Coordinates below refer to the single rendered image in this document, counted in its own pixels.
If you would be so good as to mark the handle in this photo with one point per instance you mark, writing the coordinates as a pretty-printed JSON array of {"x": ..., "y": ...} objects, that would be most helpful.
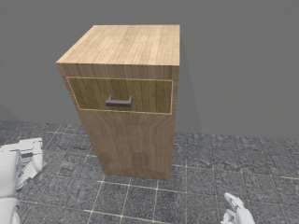
[{"x": 118, "y": 103}]

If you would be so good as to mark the robot left hand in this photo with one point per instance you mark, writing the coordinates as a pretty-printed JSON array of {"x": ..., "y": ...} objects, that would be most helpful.
[{"x": 28, "y": 153}]

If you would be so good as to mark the drawer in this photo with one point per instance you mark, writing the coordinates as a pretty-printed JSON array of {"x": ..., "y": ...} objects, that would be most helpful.
[{"x": 149, "y": 95}]

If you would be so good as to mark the left robot forearm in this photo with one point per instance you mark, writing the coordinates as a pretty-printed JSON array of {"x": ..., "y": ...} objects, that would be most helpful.
[{"x": 8, "y": 210}]

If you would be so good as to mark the robot right hand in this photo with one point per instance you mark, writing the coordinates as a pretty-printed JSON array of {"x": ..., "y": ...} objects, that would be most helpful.
[{"x": 241, "y": 214}]

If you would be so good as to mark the cabinet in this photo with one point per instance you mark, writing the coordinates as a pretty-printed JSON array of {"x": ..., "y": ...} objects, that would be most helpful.
[{"x": 128, "y": 143}]

